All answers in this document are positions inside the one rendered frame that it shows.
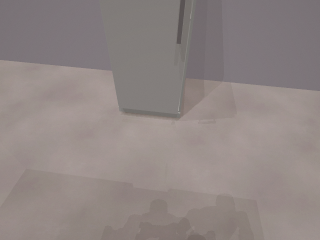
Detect handle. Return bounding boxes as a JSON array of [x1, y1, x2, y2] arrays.
[[176, 0, 186, 44]]

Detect fridge door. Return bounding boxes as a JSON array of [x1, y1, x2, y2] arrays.
[[99, 0, 193, 114]]

